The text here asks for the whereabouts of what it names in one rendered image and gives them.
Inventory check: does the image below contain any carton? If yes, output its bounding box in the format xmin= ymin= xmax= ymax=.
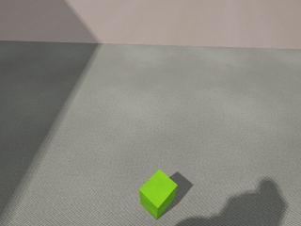
xmin=139 ymin=170 xmax=178 ymax=220

